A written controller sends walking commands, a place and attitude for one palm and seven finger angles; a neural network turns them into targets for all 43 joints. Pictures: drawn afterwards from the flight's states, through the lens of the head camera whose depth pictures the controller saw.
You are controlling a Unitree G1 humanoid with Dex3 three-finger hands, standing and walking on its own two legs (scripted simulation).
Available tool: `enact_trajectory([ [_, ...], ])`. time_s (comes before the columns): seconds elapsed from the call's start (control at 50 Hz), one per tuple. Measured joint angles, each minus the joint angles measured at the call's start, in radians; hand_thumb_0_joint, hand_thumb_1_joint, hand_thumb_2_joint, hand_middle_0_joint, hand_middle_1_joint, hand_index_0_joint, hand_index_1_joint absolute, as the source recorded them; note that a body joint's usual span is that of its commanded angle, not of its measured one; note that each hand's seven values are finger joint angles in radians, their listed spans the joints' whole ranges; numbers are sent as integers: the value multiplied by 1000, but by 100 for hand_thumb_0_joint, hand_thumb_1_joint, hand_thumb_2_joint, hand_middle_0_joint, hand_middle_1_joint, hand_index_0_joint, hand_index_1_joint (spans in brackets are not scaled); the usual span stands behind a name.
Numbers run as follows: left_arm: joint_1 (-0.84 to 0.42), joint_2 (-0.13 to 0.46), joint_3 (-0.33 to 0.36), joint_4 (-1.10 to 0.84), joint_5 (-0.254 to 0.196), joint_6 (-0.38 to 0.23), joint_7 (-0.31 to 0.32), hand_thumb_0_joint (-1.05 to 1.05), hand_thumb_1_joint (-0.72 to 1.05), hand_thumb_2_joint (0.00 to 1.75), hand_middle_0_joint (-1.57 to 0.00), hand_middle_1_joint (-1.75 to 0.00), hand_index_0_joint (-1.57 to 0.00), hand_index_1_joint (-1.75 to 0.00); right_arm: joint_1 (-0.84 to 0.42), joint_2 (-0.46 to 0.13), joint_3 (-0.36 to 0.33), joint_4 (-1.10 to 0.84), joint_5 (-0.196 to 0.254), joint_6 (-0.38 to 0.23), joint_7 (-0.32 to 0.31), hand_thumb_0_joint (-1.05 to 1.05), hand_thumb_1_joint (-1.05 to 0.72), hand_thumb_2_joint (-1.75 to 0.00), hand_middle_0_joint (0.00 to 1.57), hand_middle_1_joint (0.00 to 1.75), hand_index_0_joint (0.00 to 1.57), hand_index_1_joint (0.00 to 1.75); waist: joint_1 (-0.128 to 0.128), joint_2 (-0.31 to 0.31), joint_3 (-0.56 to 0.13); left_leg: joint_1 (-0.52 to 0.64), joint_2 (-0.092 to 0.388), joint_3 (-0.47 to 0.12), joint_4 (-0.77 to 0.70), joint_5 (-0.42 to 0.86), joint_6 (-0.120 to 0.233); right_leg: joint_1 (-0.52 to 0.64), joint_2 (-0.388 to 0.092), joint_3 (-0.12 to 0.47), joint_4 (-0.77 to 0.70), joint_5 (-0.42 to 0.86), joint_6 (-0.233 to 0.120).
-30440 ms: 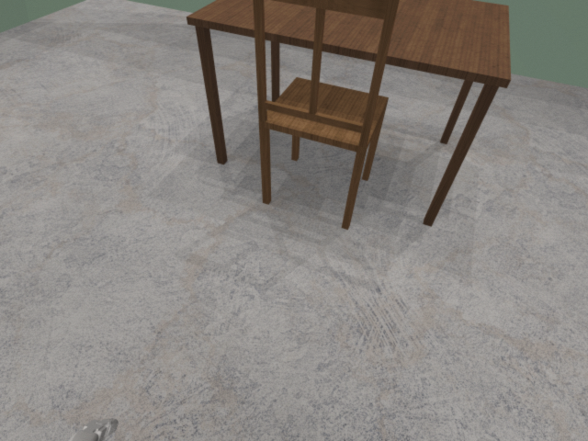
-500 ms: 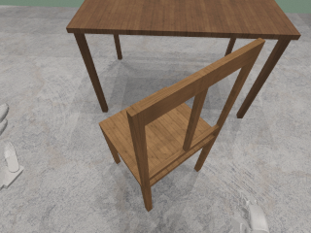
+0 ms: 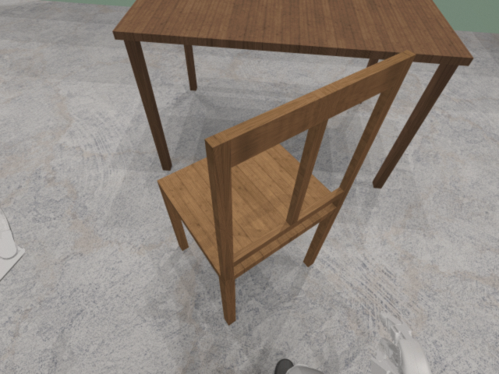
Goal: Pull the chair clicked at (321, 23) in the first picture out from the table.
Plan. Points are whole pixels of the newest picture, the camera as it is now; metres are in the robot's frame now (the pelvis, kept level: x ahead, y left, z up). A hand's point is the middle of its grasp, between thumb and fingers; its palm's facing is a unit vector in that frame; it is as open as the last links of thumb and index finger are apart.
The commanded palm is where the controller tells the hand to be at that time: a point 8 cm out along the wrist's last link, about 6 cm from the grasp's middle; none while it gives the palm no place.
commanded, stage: step back with the hand held close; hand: left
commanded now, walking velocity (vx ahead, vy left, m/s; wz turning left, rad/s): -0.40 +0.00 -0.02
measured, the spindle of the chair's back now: (302, 180) +0.50 -0.09 -0.04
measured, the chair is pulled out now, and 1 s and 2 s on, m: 0.46 0.46 0.46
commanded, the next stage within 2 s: stop stepping back and stand still in 1.04 s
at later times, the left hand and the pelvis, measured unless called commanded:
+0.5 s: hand (7, 257) +0.20 +0.26 +0.18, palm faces +0.45 -0.70 -0.56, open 7.4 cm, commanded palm +0.13 +0.30 +0.19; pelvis +0.00 +0.00 -0.01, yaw +2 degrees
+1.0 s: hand (2, 307) +0.16 +0.25 +0.17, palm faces +0.43 -0.77 -0.48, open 7.4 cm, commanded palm +0.08 +0.29 +0.19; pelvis -0.06 -0.01 +0.00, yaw -1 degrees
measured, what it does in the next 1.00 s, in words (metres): steps on the spot: right foot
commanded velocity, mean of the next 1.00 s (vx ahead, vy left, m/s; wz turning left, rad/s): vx -0.40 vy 0.00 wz -0.05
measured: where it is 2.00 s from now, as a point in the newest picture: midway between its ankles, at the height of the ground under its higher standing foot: outside the picture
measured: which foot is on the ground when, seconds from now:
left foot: down 0.00-1.00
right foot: down 0.00-0.74, up 0.76-0.82, down 0.84-1.00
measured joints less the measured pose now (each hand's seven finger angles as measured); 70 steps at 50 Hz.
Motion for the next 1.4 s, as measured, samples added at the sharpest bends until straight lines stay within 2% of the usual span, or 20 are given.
enact_trajectory([
  [0.06,16,19,29,-1,6,-19,0,1,89,90,-22,-30,-22,-30,8,2,-11,9,1,-3,3,1,-90,-90,20,30,20,30,-3,0,-7,-8,-4,1,28,-20,0,-14,-3,4,35,4,-3],
  [0.14,7,-1,40,41,14,-32,2,1,89,90,-22,-30,-22,-30,15,2,-24,25,2,-9,5,2,-90,-90,20,30,20,30,1,22,-31,-23,3,1,69,-52,7,-28,2,2,75,-30,-7],
  [0.22,-29,-42,10,69,8,-27,7,1,89,90,-22,-30,-21,-30,0,-1,-26,53,-6,-6,12,2,-90,-90,20,30,20,30,7,25,-43,-42,5,0,76,-81,18,-32,3,-2,51,-16,-10],
  [0.28,-44,-52,-16,62,5,-21,5,1,89,90,-21,-30,-21,-30,-18,-1,-19,57,-10,1,15,2,-90,-90,20,30,20,30,1,7,-35,-45,2,0,40,-32,16,-33,-3,-5,20,-3,-5],
  [0.34,-29,-39,-18,39,11,-24,-3,1,89,90,-22,-30,-21,-30,-26,8,-15,40,-9,-1,12,2,-90,-90,20,30,20,30,-13,-1,-22,-50,6,-7,16,7,6,-46,9,4,40,-80,9],
  [0.38,-14,-11,-3,19,21,-31,-11,1,89,90,-22,-30,-21,-30,-14,20,-19,25,-7,-13,9,2,-90,-90,20,30,20,30,-30,-3,-22,-63,2,-31,27,1,1,-28,24,22,94,-37,13],
  [0.46,6,30,59,-23,22,-66,-21,1,89,90,-22,-30,-22,-30,-30,41,-23,26,-10,-34,8,1,-90,-90,20,30,20,30,-7,-19,-14,-87,8,-28,63,-21,-8,-32,38,39,107,-102,1],
  [0.54,-9,21,68,-29,11,-89,-27,1,89,90,-22,-30,-22,-30,-74,42,-26,44,-19,-43,11,1,-90,-90,20,30,20,30,0,-12,3,-94,11,-26,68,-14,-16,-41,41,41,114,-94,-8],
  [0.66,-3,0,22,-14,6,-93,-32,1,89,90,-22,-30,-22,-30,-101,25,-46,58,-19,-18,18,1,-90,-90,21,30,20,30,-18,4,-13,-111,3,-19,56,-18,6,-40,30,44,63,-51,-2],
  [0.74,33,22,37,-2,5,-89,-25,1,89,90,-22,-30,-22,-30,-77,20,-44,57,-16,-4,8,1,-90,-90,20,30,20,30,-23,-13,-29,-99,2,3,6,59,10,-35,21,54,37,-44,9],
  [0.84,32,19,66,34,16,-87,-31,1,89,90,-22,-30,-22,-30,-5,30,-38,49,-11,-43,-6,1,-90,-90,20,30,20,30,-24,25,-65,-130,29,-39,27,50,8,24,80,50,236,-149,12],
  [0.9,29,-4,81,29,0,-103,-31,1,89,90,-22,-30,-22,-30,3,45,-23,67,-16,-78,5,1,-90,-90,20,30,20,30,14,5,-86,-159,41,-15,25,57,-3,112,78,49,179,-265,3],
  [0.96,-18,-44,50,30,-5,-114,-33,1,89,90,-21,-30,-21,-30,-44,50,-7,93,-34,-110,19,1,-90,-90,20,30,20,30,41,3,-44,-171,62,9,3,88,-16,166,86,53,52,-309,-19],
  [1.04,-74,-55,-37,7,-1,-108,-56,2,89,90,-21,-30,-21,-30,-101,43,2,100,-36,-90,34,1,-90,-90,21,30,20,30,31,56,30,-155,101,0,-46,164,-16,195,126,39,-31,-193,-32],
  [1.1,-27,-4,-32,-16,-4,-128,-75,1,89,90,-22,-30,-21,-30,-102,53,-1,79,-16,-52,32,1,-90,-90,21,30,20,30,8,24,10,-166,56,15,58,52,-4,172,105,62,-21,-187,-40],
  [1.16,51,43,11,-7,-6,-117,-74,1,89,90,-22,-30,-22,-30,-92,49,-9,56,-6,-14,19,2,-90,-90,21,30,20,30,-19,0,-39,-139,9,27,108,-55,-1,151,82,88,-32,-168,-38],
  [1.22,103,63,39,25,-19,-88,-63,1,89,90,-22,-30,-22,-30,-80,21,-17,28,0,12,6,1,-90,-90,21,30,20,30,-43,12,-68,-35,11,44,-53,110,9,133,83,88,-9,-168,-27],
  [1.24,106,66,37,38,-25,-73,-60,1,89,90,-22,-30,-22,-30,-74,12,-25,22,4,15,2,1,-90,-90,21,30,20,30,-51,19,-72,-10,13,41,-93,86,14,125,85,80,12,-177,-24],
  [1.28,95,64,23,68,-35,-43,-57,1,89,90,-22,-30,-22,-30,-61,10,-34,27,15,17,-4,1,-90,-90,20,30,20,30,-42,-5,-71,7,-4,47,-108,55,21,126,67,83,32,-183,-20],
  [1.4,81,-14,-38,74,-33,16,-38,1,89,90,-22,-30,-22,-30,14,-2,-6,32,14,-30,-18,1,-91,-90,20,30,19,30,-5,-17,-85,29,2,30,-105,80,23,177,72,66,-14,-141,-15],
])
